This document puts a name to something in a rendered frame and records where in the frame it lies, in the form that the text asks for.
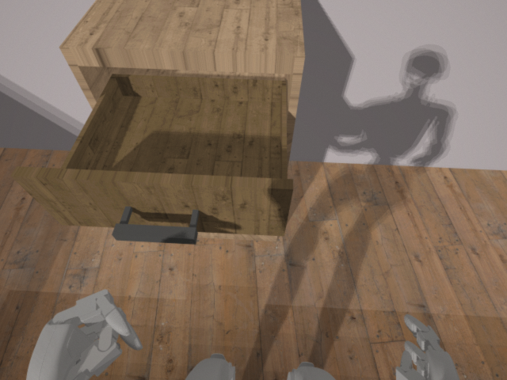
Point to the cabinet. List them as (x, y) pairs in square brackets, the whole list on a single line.
[(239, 39)]

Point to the robot left thigh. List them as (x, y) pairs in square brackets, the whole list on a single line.
[(212, 369)]

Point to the robot left hand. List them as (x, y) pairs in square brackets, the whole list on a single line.
[(62, 343)]

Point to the handle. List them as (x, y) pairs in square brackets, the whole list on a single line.
[(148, 233)]

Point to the drawer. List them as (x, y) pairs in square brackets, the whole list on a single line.
[(166, 146)]

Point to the robot right hand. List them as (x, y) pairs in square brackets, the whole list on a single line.
[(434, 364)]

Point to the left robot shin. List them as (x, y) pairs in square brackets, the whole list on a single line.
[(218, 356)]

